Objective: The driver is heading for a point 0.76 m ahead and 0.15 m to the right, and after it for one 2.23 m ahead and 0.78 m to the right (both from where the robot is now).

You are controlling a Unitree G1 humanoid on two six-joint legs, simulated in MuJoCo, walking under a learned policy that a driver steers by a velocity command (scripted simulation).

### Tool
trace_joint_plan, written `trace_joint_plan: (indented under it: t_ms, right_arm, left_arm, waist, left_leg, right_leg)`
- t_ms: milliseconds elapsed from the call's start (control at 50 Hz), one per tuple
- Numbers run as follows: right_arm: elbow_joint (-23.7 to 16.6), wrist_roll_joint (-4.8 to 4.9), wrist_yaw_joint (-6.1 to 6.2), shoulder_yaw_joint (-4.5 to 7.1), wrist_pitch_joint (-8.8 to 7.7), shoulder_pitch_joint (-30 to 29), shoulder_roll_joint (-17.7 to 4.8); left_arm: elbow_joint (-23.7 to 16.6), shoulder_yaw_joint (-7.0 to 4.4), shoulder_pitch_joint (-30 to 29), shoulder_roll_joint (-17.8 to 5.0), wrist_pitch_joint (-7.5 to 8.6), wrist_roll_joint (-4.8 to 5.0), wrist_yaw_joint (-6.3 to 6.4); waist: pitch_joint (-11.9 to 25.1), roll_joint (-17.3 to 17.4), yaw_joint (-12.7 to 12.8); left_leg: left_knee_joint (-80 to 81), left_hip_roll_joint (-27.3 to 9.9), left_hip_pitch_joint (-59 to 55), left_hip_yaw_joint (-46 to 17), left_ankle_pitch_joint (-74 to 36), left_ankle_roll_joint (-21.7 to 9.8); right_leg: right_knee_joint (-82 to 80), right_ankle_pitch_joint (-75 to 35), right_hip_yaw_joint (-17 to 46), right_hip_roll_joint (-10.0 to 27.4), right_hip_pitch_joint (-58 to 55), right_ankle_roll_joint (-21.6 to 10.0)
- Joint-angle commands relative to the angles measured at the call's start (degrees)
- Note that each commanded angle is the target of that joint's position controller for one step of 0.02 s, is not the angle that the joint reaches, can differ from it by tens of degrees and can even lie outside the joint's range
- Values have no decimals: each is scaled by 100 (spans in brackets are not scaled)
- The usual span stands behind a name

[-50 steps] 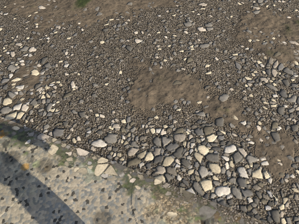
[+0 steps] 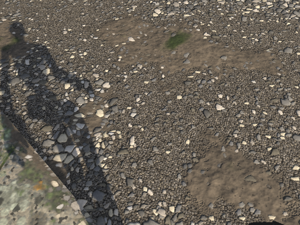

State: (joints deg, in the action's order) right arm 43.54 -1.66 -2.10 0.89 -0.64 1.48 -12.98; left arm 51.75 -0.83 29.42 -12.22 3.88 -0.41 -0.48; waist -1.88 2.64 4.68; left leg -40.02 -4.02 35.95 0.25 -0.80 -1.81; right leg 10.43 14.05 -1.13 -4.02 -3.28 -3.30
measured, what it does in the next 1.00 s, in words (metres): goes down, turning right: left foot, then right foot 0.16 m lower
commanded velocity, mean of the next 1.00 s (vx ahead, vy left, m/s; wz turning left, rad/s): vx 0.50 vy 0.00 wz -0.42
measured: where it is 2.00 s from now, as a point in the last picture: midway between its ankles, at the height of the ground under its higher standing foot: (217, 154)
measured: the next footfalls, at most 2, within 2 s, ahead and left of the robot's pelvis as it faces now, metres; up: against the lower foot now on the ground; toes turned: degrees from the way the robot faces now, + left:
left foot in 0.10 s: +0.19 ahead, +0.13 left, +0.00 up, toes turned +1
right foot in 0.76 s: +0.52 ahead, -0.12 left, -0.16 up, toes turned -24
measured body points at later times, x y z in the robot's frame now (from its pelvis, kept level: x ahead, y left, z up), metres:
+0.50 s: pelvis +0.22 +0.05 -0.02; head +0.24 +0.05 +0.43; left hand +0.40 +0.30 -0.13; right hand +0.15 -0.21 -0.16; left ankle +0.15 +0.13 -0.74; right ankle +0.34 -0.10 -0.71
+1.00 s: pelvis +0.50 -0.04 -0.17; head +0.56 -0.06 +0.27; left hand +0.63 +0.18 -0.32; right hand +0.51 -0.32 -0.29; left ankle +0.67 +0.06 -0.84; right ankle +0.48 -0.10 -0.90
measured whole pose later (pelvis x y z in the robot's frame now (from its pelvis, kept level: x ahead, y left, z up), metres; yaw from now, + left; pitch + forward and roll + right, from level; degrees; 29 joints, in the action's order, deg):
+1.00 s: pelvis +0.50 -0.04 -0.17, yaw -28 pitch +0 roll -3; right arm 46.1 -2.3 0.0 1.1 -3.0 7.2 -12.1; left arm 55.5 -3.4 17.8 -13.4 2.2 -1.0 -0.1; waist -7.4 1.0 0.7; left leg -58.4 -7.5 38.4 -3.4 14.0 2.0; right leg 25.5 12.0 0.6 -9.5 13.6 -6.6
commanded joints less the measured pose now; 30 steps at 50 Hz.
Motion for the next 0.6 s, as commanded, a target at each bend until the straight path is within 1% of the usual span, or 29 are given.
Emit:
trace_joint_plan:
  t_ms: [20,40,60,80,100,120,140,160,180,200,220,240,260,280,300,320,340,360,380,400,420,460,480,500,520,540,560,580,600]
  right_arm:
    - [-335,-16,21,159,-40,-195,-571]
    - [-293,-42,38,204,-82,-117,-705]
    - [-228,-62,59,217,-130,47,-690]
    - [-112,-106,92,227,-189,474,-623]
    - [216,-136,110,284,-253,1278,-651]
    - [469,-186,144,386,-329,2127,-913]
    - [550,-210,166,475,-362,2338,-1328]
    - [586,134,128,482,-321,2591,-1251]
    - [490,143,108,399,-342,2087,-968]
    - [372,92,80,329,-372,1499,-707]
    - [367,60,76,295,-411,1330,-605]
    - [404,-6,83,337,-446,1365,-691]
    - [410,-43,103,342,-489,1309,-679]
    - [466,-82,122,366,-561,1327,-744]
    - [530,-91,125,345,-624,1375,-764]
    - [653,0,160,346,-706,1401,-747]
    - [697,45,198,357,-740,1472,-773]
    - [723,26,225,349,-763,1526,-742]
    - [819,38,245,349,-761,1606,-716]
    - [862,51,285,327,-738,1805,-699]
    - [908,27,302,308,-723,1971,-692]
    - [945,-37,322,298,-714,2235,-741]
    - [965,-86,336,299,-715,2363,-780]
    - [977,-126,344,288,-712,2511,-776]
    - [1012,-183,345,272,-724,2727,-747]
    - [1042,-214,348,272,-728,2897,-755]
    - [1080,-203,360,259,-693,2993,-701]
    - [1093,-209,368,257,-684,3093,-693]
    - [1116,-236,379,245,-678,3192,-651]
  left_arm:
    - [-168,-261,107,-1087,20,-117,54]
    - [-223,-297,-82,-1140,0,-114,85]
    - [-277,-299,-249,-1126,-20,-95,95]
    - [-307,-280,-346,-1101,-30,-55,80]
    - [-279,-277,-348,-1094,-52,-27,70]
    - [-328,-285,-333,-1058,-56,-11,69]
    - [-343,-145,534,-310,-81,-7,29]
    - [-322,-210,437,-639,-129,-37,91]
    - [-412,-297,-117,-878,-155,-48,77]
    - [-465,-319,-389,-891,-188,-18,24]
    - [-436,-337,-430,-840,-276,-36,-7]
    - [-428,-326,-354,-735,-383,-150,-82]
    - [-468,-332,-475,-688,-465,-163,-127]
    - [-525,-373,-562,-722,-533,-199,-147]
    - [-601,-439,-836,-829,-570,-138,-150]
    - [-668,-478,-1127,-825,-570,-163,-137]
    - [-761,-446,-1274,-688,-570,-126,-170]
    - [-765,-443,-1363,-645,-558,-112,-196]
    - [-816,-445,-1522,-641,-563,-145,-211]
    - [-846,-466,-1666,-624,-576,-145,-202]
    - [-880,-464,-1825,-610,-590,-140,-202]
    - [-945,-485,-2122,-644,-617,-156,-213]
    - [-943,-492,-2257,-674,-602,-169,-231]
    - [-1008,-499,-2455,-682,-591,-172,-252]
    - [-1051,-499,-2706,-673,-581,-191,-285]
    - [-1113,-504,-2940,-670,-567,-200,-291]
    - [-1140,-497,-3088,-643,-570,-164,-294]
    - [-1205,-469,-3344,-610,-531,-135,-310]
    - [-1270,-437,-3619,-553,-484,-118,-335]
  waist:
    - [-202,-1006,-287]
    - [-141,-737,-399]
    - [-84,-622,-502]
    - [116,-557,-723]
    - [435,-480,-972]
    - [676,-202,-1296]
    - [1294,1173,-724]
    - [1328,1000,-969]
    - [595,336,-809]
    - [209,188,-616]
    - [-16,167,-474]
    - [5,203,-438]
    - [-109,111,-402]
    - [-150,1,-360]
    - [-211,-128,-313]
    - [-300,-94,-276]
    - [-337,45,-262]
    - [-301,94,-297]
    - [-215,113,-315]
    - [-142,28,-405]
    - [-175,-4,-474]
    - [-304,-29,-601]
    - [-383,-117,-667]
    - [-471,-131,-745]
    - [-628,-83,-885]
    - [-753,-112,-998]
    - [-871,-32,-1051]
    - [-983,-60,-1164]
    - [-1075,-138,-1284]
  left_leg:
    - [-354,22,-352,-62,-171,-164]
    - [-188,27,-313,-148,121,-249]
    - [86,173,-791,-44,530,-325]
    - [341,406,-1690,90,878,-429]
    - [712,631,-2709,206,924,-528]
    - [1232,198,-3834,-305,491,-712]
    - [1260,-1453,-5418,-2131,-222,-1257]
    - [1882,-1684,-5058,-3069,86,-1563]
    - [2253,-1551,-4271,-2472,488,-1464]
    - [2514,-1426,-3508,-2039,399,-1358]
    - [2725,-1368,-2974,-1666,215,-1274]
    - [2914,-1201,-2566,-1367,872,-1301]
    - [3053,-1115,-2370,-1161,949,-1278]
    - [2997,-1208,-2414,-1086,647,-1287]
    - [2945,-965,-2509,-697,453,-1065]
    - [2851,-949,-2724,-491,251,-826]
    - [2848,-770,-2528,-197,511,-766]
    - [2773,-729,-2553,-82,583,-784]
    - [2551,-759,-2575,-38,804,-762]
    - [2390,-868,-2752,-43,1080,-813]
    - [2257,-940,-2804,-90,1250,-843]
    - [1951,-1077,-2951,-133,1470,-834]
    - [1741,-1107,-2963,-72,1656,-760]
    - [1581,-1131,-3005,-57,1731,-723]
    - [1380,-1190,-3138,-120,1857,-710]
    - [1205,-1242,-3326,-152,1884,-691]
    - [1022,-1271,-3346,-102,1696,-648]
    - [897,-1250,-3414,-38,1679,-612]
    - [777,-1245,-3429,24,1772,-571]
  right_leg:
    - [152,-3241,686,1772,110,-879]
    - [414,-3339,597,1792,-100,-826]
    - [778,-3847,511,1713,32,-752]
    - [1445,-4588,420,1625,327,-683]
    - [2454,-4821,445,1460,643,-620]
    - [3862,-3802,365,1141,1478,-467]
    - [5872,1417,14,413,3194,-175]
    - [6522,1843,265,40,4079,-195]
    - [6363,1341,554,424,4179,-236]
    - [5999,969,555,626,3854,-210]
    - [5738,912,576,769,3514,-159]
    - [5685,739,432,788,3157,-96]
    - [5679,467,381,789,3105,-83]
    - [5703,75,492,819,3234,-113]
    - [5315,-413,528,777,3459,-104]
    - [4898,-788,762,856,3729,-89]
    - [4455,-1312,522,758,3690,-55]
    - [4234,-1758,439,708,3699,-35]
    - [3962,-2270,509,706,3717,-16]
    - [3788,-2583,481,693,3880,-44]
    - [3697,-2777,510,669,4016,-61]
    - [3575,-3032,540,621,4350,-96]
    - [3424,-3226,564,602,4402,-125]
    - [3392,-3359,502,556,4524,-146]
    - [3420,-3379,526,533,4800,-157]
    - [3390,-3291,521,516,5106,-149]
    - [3315,-3324,527,510,5207,-157]
    - [3100,-3369,378,500,5286,-122]
    - [2804,-3484,244,508,5247,-96]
